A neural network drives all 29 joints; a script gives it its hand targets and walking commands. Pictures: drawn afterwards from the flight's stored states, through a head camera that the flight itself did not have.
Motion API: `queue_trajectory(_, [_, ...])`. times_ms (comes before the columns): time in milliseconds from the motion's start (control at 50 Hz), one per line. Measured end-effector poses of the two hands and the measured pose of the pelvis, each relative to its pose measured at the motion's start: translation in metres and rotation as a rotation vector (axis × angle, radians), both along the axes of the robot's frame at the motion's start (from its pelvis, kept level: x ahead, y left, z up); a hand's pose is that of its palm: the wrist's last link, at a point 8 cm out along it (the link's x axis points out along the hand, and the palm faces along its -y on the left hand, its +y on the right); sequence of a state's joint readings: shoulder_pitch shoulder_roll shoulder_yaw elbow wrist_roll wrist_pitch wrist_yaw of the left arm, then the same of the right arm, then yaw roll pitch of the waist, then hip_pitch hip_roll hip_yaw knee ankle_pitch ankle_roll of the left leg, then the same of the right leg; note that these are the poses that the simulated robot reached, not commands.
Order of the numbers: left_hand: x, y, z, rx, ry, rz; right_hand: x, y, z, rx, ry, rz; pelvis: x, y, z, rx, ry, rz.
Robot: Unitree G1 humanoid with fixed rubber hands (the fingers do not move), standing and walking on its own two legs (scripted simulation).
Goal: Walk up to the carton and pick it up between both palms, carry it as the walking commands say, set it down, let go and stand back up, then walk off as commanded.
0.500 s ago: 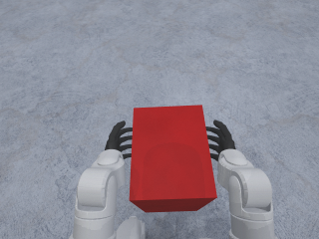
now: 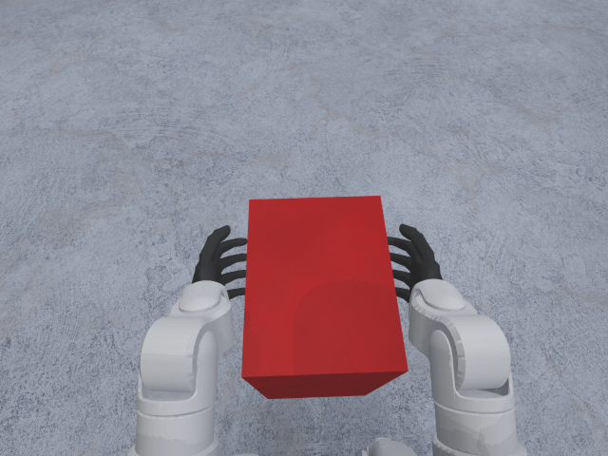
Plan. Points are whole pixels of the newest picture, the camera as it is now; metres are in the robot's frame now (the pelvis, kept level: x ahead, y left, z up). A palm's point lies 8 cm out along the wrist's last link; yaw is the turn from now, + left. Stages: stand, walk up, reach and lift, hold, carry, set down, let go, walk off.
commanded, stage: carry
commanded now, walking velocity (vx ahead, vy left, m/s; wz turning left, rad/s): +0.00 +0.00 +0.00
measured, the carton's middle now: (315, 312) +0.29 +0.02 +0.00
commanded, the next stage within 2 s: none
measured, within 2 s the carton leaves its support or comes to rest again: neither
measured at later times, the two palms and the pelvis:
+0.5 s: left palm (228, 369) +0.19 +0.11 +0.08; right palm (470, 358) +0.21 -0.14 +0.10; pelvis -0.07 -0.03 -0.01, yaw +1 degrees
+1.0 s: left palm (252, 384) +0.17 +0.08 +0.09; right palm (501, 389) +0.18 -0.16 +0.09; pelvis -0.10 -0.04 -0.01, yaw +1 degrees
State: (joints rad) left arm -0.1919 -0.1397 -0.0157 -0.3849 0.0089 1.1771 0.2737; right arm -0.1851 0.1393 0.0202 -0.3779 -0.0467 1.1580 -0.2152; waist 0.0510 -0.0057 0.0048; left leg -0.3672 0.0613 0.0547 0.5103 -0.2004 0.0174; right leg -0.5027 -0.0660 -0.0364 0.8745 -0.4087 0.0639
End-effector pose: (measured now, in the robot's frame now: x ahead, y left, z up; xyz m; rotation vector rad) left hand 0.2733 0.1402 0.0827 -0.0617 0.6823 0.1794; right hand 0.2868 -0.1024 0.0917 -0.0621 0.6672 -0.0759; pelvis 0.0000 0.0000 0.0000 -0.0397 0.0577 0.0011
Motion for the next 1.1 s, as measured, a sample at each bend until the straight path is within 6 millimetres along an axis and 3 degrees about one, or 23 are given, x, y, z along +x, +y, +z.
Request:
queue_trajectory(100, [-0.011, -0.035, 0.005, 0.035, -0.031, -0.031, -0.019, -0.035, -0.003, 0.035, -0.032, -0.031, -0.016, -0.024, -0.010, 0.029, 0.010, -0.006])
queue_trajectory(180, [-0.023, -0.064, 0.004, 0.076, 0.021, -0.116, -0.044, -0.063, -0.010, 0.072, 0.015, -0.097, -0.028, -0.032, -0.005, 0.044, -0.002, -0.002])
queue_trajectory(240, [-0.033, -0.074, 0.007, 0.086, 0.031, -0.147, -0.059, -0.073, -0.006, 0.075, 0.025, -0.125, -0.037, -0.034, -0.001, 0.060, -0.008, -0.003])
queue_trajectory(320, [-0.044, -0.071, 0.011, 0.069, 0.002, -0.141, -0.068, -0.070, 0.003, 0.066, -0.003, -0.125, -0.049, -0.034, -0.001, 0.060, -0.005, 0.001])
queue_trajectory(400, [-0.060, -0.053, 0.006, 0.035, -0.017, -0.095, -0.072, -0.053, 0.008, 0.034, -0.022, -0.083, -0.062, -0.030, -0.006, 0.056, -0.007, 0.015])
queue_trajectory(500, [-0.086, -0.035, 0.000, 0.019, 0.010, -0.017, -0.080, -0.033, 0.006, 0.007, 0.003, 0.001, -0.074, -0.032, -0.008, 0.059, -0.018, 0.018])
queue_trajectory(600, [-0.100, -0.033, 0.001, 0.032, 0.019, 0.003, -0.090, -0.031, 0.002, 0.018, 0.011, 0.022, -0.084, -0.034, -0.008, 0.055, -0.025, 0.021])
queue_trajectory(860, [-0.100, -0.058, 0.006, 0.051, 0.017, -0.065, -0.108, -0.058, 0.001, 0.038, 0.008, -0.049, -0.096, -0.041, -0.007, 0.054, -0.015, 0.019])
queue_trajectory(1100, [-0.098, -0.058, 0.004, 0.046, 0.019, -0.053, -0.102, -0.058, 0.001, 0.034, 0.011, -0.039, -0.094, -0.045, -0.006, 0.052, -0.009, 0.017])
